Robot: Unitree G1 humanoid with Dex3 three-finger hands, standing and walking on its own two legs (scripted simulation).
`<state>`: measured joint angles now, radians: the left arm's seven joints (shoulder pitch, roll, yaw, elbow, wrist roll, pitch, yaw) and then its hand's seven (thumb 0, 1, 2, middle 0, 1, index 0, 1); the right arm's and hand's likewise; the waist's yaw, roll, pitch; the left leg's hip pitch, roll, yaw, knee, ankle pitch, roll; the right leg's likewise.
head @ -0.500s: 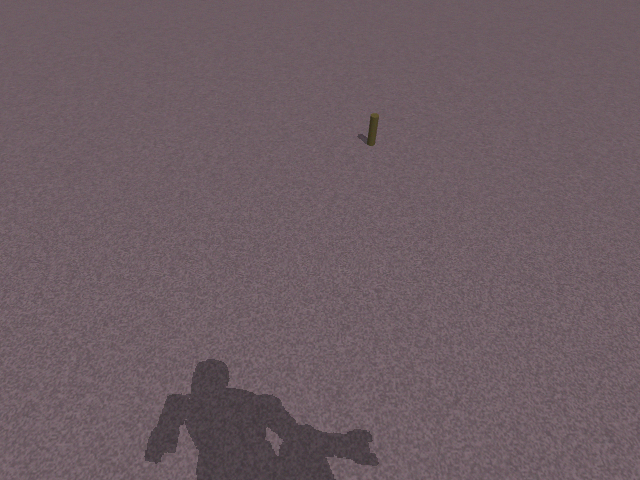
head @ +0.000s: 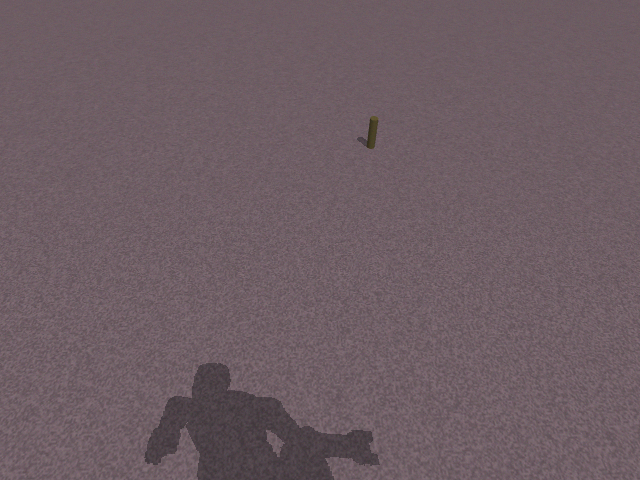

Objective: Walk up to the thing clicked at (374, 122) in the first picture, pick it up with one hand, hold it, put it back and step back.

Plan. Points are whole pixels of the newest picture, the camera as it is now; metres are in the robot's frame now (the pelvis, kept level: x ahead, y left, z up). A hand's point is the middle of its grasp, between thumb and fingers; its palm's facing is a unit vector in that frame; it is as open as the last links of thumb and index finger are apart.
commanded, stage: stand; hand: left
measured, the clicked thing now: (372, 132) +1.85 -0.27 -0.70
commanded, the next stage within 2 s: walk up in 0.62 s
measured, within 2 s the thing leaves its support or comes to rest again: neither
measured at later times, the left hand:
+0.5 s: hand out of the picture +0.07 +0.25 -0.16, palm faces -0.02 -0.94 -0.34, open 7.4 cm
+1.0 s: hand (187, 438) +0.21 +0.21 -0.14, palm faces -0.08 -0.89 -0.44, open 7.4 cm
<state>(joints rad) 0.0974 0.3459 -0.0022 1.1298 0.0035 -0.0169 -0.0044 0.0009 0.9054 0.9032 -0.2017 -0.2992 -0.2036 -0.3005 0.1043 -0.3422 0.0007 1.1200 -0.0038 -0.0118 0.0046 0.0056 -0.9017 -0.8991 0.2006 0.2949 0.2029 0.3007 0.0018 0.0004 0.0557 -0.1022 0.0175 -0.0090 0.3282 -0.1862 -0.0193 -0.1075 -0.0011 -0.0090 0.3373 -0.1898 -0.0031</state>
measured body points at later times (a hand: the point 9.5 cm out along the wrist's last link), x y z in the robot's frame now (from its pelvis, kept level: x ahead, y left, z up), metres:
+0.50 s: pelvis +0.00 +0.00 +0.00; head +0.02 +0.00 +0.45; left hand +0.07 +0.30 -0.13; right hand +0.07 -0.30 -0.13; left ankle +0.00 +0.13 -0.75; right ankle +0.00 -0.12 -0.75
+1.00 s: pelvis +0.09 -0.09 -0.04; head +0.07 -0.11 +0.41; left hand +0.21 +0.25 -0.11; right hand +0.10 -0.45 -0.16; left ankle +0.01 +0.10 -0.72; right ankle +0.14 -0.23 -0.75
